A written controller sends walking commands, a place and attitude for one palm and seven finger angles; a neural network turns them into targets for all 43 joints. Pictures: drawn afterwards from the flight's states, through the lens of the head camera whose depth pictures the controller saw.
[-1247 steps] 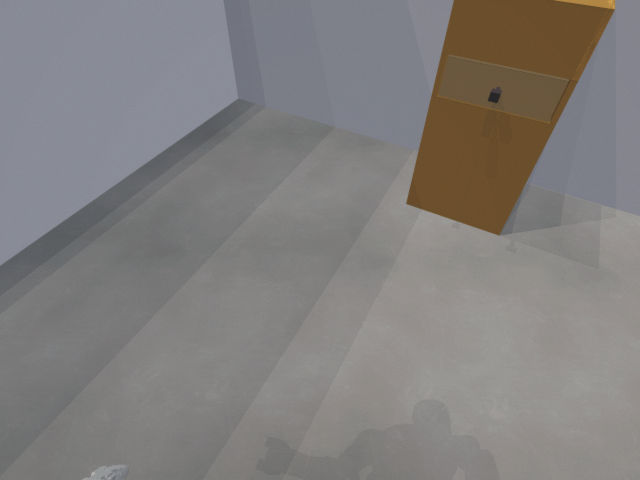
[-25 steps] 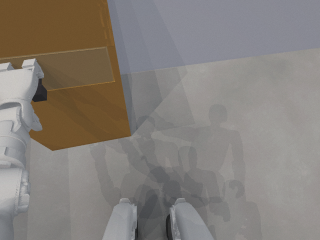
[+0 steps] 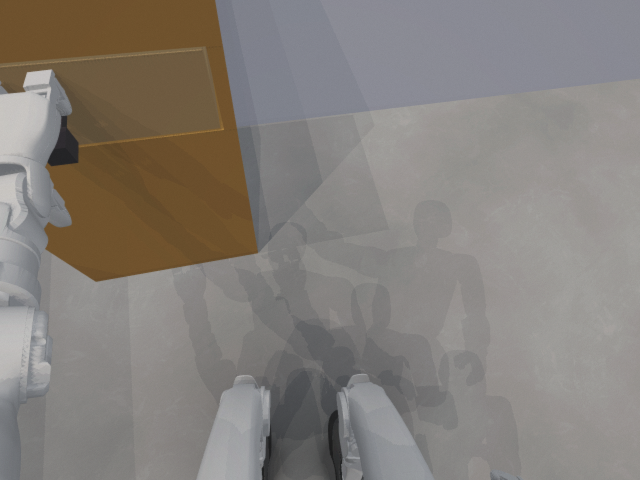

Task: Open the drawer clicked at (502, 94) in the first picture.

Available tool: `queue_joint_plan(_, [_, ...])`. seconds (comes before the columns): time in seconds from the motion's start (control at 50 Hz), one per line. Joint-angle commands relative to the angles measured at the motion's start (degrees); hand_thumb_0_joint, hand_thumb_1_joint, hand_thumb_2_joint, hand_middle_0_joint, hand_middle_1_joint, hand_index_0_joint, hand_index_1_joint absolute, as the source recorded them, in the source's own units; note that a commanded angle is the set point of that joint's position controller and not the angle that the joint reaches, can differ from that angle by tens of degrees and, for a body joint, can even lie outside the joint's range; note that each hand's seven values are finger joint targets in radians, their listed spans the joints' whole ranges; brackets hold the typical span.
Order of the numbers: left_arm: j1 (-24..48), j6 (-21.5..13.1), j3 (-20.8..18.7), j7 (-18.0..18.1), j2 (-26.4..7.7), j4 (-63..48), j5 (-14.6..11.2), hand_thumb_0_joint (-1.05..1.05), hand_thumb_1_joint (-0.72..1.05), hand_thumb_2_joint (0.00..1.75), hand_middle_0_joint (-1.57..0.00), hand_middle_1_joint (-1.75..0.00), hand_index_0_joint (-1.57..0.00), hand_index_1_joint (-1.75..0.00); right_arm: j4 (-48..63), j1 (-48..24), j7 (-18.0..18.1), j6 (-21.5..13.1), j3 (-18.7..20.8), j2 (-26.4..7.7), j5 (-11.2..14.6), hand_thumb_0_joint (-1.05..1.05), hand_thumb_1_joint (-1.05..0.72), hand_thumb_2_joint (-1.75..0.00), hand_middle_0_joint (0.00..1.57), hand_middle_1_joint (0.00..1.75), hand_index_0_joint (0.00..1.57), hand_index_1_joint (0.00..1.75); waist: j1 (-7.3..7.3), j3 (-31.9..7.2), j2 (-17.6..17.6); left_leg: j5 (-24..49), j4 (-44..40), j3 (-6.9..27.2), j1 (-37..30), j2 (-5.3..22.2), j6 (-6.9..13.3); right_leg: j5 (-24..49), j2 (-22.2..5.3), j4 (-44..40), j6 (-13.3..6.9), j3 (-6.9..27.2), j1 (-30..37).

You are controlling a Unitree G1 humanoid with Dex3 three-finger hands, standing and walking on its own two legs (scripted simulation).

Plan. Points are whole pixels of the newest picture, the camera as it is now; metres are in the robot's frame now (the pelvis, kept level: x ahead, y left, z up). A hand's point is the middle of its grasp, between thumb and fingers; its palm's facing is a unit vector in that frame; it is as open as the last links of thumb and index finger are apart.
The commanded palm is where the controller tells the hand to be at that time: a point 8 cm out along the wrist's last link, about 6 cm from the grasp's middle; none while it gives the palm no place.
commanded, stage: lower the fingers behind the handle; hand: left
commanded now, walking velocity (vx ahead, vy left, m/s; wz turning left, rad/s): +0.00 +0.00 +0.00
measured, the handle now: (59, 134) +0.54 +0.32 +0.00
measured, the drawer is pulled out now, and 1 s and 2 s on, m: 0.00 0.00 0.00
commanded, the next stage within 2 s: lift the fingers back up to retry in 0.20 s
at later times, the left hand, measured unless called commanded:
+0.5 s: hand (38, 154) +0.50 +0.33 +0.02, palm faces -0.05 +0.01 -1.00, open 13.8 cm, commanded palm +0.50 +0.31 +0.07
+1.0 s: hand (19, 137) +0.50 +0.33 +0.05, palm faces -0.10 -0.04 -0.99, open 13.2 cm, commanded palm +0.50 +0.32 +0.12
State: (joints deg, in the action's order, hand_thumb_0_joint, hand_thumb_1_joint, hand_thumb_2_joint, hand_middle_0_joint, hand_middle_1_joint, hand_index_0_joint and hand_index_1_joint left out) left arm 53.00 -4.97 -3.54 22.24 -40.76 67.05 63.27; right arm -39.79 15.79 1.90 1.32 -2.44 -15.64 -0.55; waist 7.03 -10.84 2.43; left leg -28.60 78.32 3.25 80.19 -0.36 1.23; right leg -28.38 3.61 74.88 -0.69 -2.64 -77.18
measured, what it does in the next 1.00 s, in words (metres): rises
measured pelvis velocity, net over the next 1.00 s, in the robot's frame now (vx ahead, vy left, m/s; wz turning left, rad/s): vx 0.05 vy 0.01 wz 0.01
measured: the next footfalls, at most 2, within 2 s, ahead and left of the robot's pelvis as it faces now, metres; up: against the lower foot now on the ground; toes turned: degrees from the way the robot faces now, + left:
none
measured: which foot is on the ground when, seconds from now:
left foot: down 0.00-1.00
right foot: down 0.00-1.00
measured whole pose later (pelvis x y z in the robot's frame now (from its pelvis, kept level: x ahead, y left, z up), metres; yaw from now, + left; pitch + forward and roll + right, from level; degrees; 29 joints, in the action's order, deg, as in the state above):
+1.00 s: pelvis +0.05 +0.01 +0.07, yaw +0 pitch +26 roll -4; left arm 42.0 -7.2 -5.3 20.7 -37.1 62.2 62.3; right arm -43.3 18.1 2.1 2.3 0.5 -15.6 -1.4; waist 6.6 -9.3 2.6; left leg -26.5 61.9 2.9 61.3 -0.2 1.9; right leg -25.2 3.7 56.7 -0.1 -1.5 -57.6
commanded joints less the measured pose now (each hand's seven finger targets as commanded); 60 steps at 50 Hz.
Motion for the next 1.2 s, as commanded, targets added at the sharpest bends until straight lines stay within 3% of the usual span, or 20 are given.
queue_joint_plan(0.0, [16.8,2.4,-1.7,-2.8,-16.5,-3.0,0.8,0.00,-0.50,0.30,-0.30,-1.20,-0.30,-1.20,2.4,10.2,1.4,-1.0,3.8,-10.7,0.2,0.00,-0.90,-0.90,0.20,0.30,0.20,0.30,2.47,-21.4,3.2,-1.1,-10.0,-1.0,-15.1,-0.5,2.2,0.3,0.2,-12.0,-0.5,1.6,12.4])
queue_joint_plan(0.16, [17.4,1.4,-2.9,-3.5,-19.0,-3.4,0.7,0.00,-0.50,0.30,-0.30,-1.20,-0.30,-1.20,2.7,10.6,1.8,-1.7,3.5,-11.1,0.4,0.00,-0.90,-0.90,0.20,0.30,0.20,0.30,2.30,-21.4,3.3,-3.5,-9.9,-0.3,-14.2,-0.3,2.1,-1.7,0.1,-11.0,-0.5,1.3,10.2])
queue_joint_plan(0.24, [17.8,1.4,-3.0,-3.4,-18.2,-4.6,0.6,0.00,-0.50,0.30,-0.30,-1.20,-0.30,-1.20,2.4,11.3,1.7,-1.9,3.8,-11.1,0.3,0.00,-0.90,-0.90,0.20,0.30,0.20,0.30,2.12,-23.7,4.0,-1.9,-9.8,0.1,-16.0,-0.1,2.0,-0.4,0.2,-10.4,-0.7,1.0,10.1])
queue_joint_plan(0.28, [18.7,1.9,-1.4,-3.4,-16.7,-3.6,0.6,0.00,-0.50,0.30,-0.30,-1.20,-0.30,-1.20,2.3,11.5,1.8,-2.0,3.7,-10.9,0.5,0.00,-0.90,-0.90,0.20,0.30,0.20,0.30,2.98,-21.3,3.6,-3.7,-10.2,0.2,-15.0,-0.2,2.1,-1.6,0.2,-11.0,-0.6,0.9,9.2])
queue_joint_plan(0.36, [23.0,2.0,-3.5,-3.0,-20.4,-9.1,0.6,0.00,-0.50,0.30,-0.30,-1.20,-0.30,-1.20,1.9,12.6,2.0,-2.1,4.1,-11.1,0.5,0.00,-0.90,-0.90,0.20,0.30,0.20,0.30,2.46,-26.8,7.0,-2.1,-11.9,0.6,-20.0,-0.1,1.8,-0.1,0.1,-11.8,-0.5,1.0,11.8])
queue_joint_plan(0.4, [22.6,2.3,-4.1,-3.0,-20.9,-9.5,0.0,0.00,-0.50,0.30,-0.30,-1.20,-0.30,-1.20,1.5,12.5,2.1,-2.1,4.1,-11.1,0.5,0.00,-0.90,-0.90,0.20,0.30,0.20,0.30,2.40,-26.5,6.8,-1.5,-12.9,0.8,-21.6,0.0,1.8,0.4,0.2,-13.0,-0.4,1.0,12.8])
queue_joint_plan(0.44, [22.5,1.7,-5.5,-3.1,-22.1,-12.1,-0.4,0.00,-0.50,0.30,-0.30,-1.20,-0.30,-1.20,1.5,12.6,2.2,-2.0,4.3,-11.0,0.4,0.00,-0.90,-0.90,0.20,0.30,0.20,0.30,1.52,-29.4,6.9,1.1,-13.6,0.9,-24.1,0.0,1.8,2.1,0.3,-13.6,-0.5,1.1,15.2])
queue_joint_plan(0.46, [22.8,1.5,-4.9,-3.1,-21.3,-12.6,-0.5,0.00,-0.50,0.30,-0.30,-1.20,-0.30,-1.20,1.4,12.6,2.2,-2.1,4.3,-10.8,0.4,0.00,-0.90,-0.90,0.20,0.30,0.20,0.30,1.75,-29.7,8.9,2.0,-14.2,0.9,-25.6,0.0,1.7,2.8,0.2,-14.1,-0.5,1.0,15.5])
queue_joint_plan(0.54, [21.4,-0.2,-7.3,-2.8,-23.2,-14.5,-1.3,0.00,-0.50,0.30,-0.30,-1.20,-0.30,-1.20,0.7,12.1,2.4,-2.1,4.4,-10.8,0.2,0.00,-0.90,-0.90,0.20,0.30,0.20,0.30,1.01,-29.0,8.1,5.6,-15.5,0.8,-28.4,0.2,1.7,5.3,0.4,-15.9,-0.5,1.3,18.0])
queue_joint_plan(0.6, [21.6,-2.3,-7.6,-1.6,-22.2,-17.8,-1.3,0.00,-0.50,0.30,-0.30,-1.20,-0.30,-1.20,0.1,12.3,2.5,-2.3,5.2,-10.6,-0.1,0.00,-0.90,-0.90,0.20,0.30,0.20,0.30,0.85,-29.8,10.8,9.3,-17.1,1.5,-34.0,0.4,1.2,7.7,0.4,-17.0,-0.8,0.7,17.9])
queue_joint_plan(0.62, [20.4,-2.7,-8.4,-1.0,-22.5,-18.4,-1.2,0.00,-0.50,0.30,-0.30,-1.20,-0.30,-1.20,0.0,12.2,2.3,-2.2,5.3,-10.7,-0.3,0.00,-0.90,-0.90,0.20,0.30,0.20,0.30,0.05,-30.4,12.0,10.9,-17.5,1.6,-35.7,0.4,0.8,8.4,0.6,-17.2,-1.0,0.6,18.1])
queue_joint_plan(0.66, [20.6,-3.5,-7.3,0.3,-20.0,-19.0,-1.3,0.00,-0.50,0.30,-0.30,-1.20,-0.30,-1.20,-0.5,12.5,2.1,-2.1,5.8,-10.3,-0.5,0.00,-0.90,-0.90,0.20,0.30,0.20,0.30,0.66,-30.3,11.6,14.4,-18.0,1.9,-38.3,0.5,0.6,10.3,0.7,-18.0,-1.0,0.2,18.4])
queue_joint_plan(0.76, [18.2,-2.4,-7.0,2.6,-17.2,-18.9,-1.7,0.00,-0.50,0.30,-0.30,-1.20,-0.30,-1.20,-1.9,12.8,1.2,-1.0,6.6,-10.4,-1.0,0.00,-0.90,-0.90,0.20,0.30,0.20,0.30,0.34,-29.4,11.8,22.3,-19.9,1.3,-44.1,0.7,-0.2,14.7,1.0,-20.5,-1.1,-0.3,21.1])
queue_joint_plan(0.82, [17.9,-1.2,-7.5,2.8,-18.3,-18.6,-1.9,0.00,-0.50,0.30,-0.30,-1.20,-0.30,-1.20,-2.1,12.8,1.2,-0.1,6.5,-10.7,-0.8,0.00,-0.90,-0.90,0.20,0.30,0.20,0.30,0.19,-28.4,9.6,22.5,-21.7,0.6,-43.8,0.4,0.2,16.2,1.0,-22.5,-1.0,0.1,25.4])
queue_joint_plan(0.88, [17.9,-1.6,-8.0,2.8,-18.4,-21.6,-2.1,0.00,-0.50,0.30,-0.30,-1.20,-0.30,-1.20,-2.1,12.5,1.2,0.5,6.9,-10.5,-1.0,0.00,-0.90,-0.90,0.20,0.30,0.20,0.30,-0.20,-30.1,11.9,27.7,-22.4,0.1,-48.2,0.4,0.0,19.9,1.1,-23.5,-1.1,0.3,27.7])
queue_joint_plan(0.92, [15.2,-1.6,-6.5,2.5,-15.4,-18.4,-2.4,0.00,-0.50,0.30,-0.30,-1.20,-0.30,-1.20,-2.2,12.1,1.2,0.8,6.9,-10.2,-0.9,0.00,-0.90,-0.90,0.20,0.30,0.20,0.30,0.56,-25.9,8.5,26.9,-22.7,-0.3,-45.9,0.3,0.4,20.3,1.1,-24.4,-0.9,0.4,28.3])
queue_joint_plan(0.98, [14.4,-2.7,-6.7,2.5,-15.6,-17.2,-2.0,0.00,-0.50,0.30,-0.30,-1.20,-0.30,-1.20,-2.2,11.7,1.3,1.1,6.9,-10.3,-1.1,0.00,-0.90,-0.90,0.20,0.30,0.20,0.30,0.30,-24.5,8.2,26.6,-22.6,-0.7,-44.2,0.2,0.6,21.1,0.9,-24.2,-0.9,0.8,28.6])
queue_joint_plan(1.08, [13.1,-3.5,-7.0,3.8,-14.7,-17.8,-1.0,0.00,-0.50,0.30,-0.30,-1.20,-0.30,-1.20,-2.0,11.5,0.8,1.8,7.4,-10.2,-1.4,0.00,-0.90,-0.90,0.20,0.30,0.20,0.30,-0.09,-26.5,8.8,31.0,-21.8,-0.6,-46.4,0.4,0.1,23.3,1.1,-23.1,-1.1,0.6,28.2])
queue_joint_plan(1.16, [11.9,-3.4,-9.3,4.5,-17.0,-19.2,-1.1,0.00,-0.50,0.30,-0.30,-1.20,-0.30,-1.20,-1.7,11.1,0.5,2.3,7.6,-10.3,-1.5,0.00,-0.90,-0.90,0.20,0.30,0.20,0.30,-1.29,-29.7,9.0,33.2,-21.4,-0.8,-47.0,0.3,-0.1,25.5,1.0,-22.4,-0.9,0.9,30.2])
queue_joint_plan(1.18, [12.0,-3.0,-7.7,4.6,-14.8,-18.9,-1.0,0.00,-0.50,0.30,-0.30,-1.20,-0.30,-1.20,-1.7,10.9,0.4,2.4,7.7,-10.2,-1.6,0.00,-0.90,-0.90,0.20,0.30,0.20,0.30,-0.65,-28.3,9.3,33.3,-21.5,-0.7,-47.6,0.4,-0.2,25.0,1.1,-22.5,-1.0,0.6,29.2])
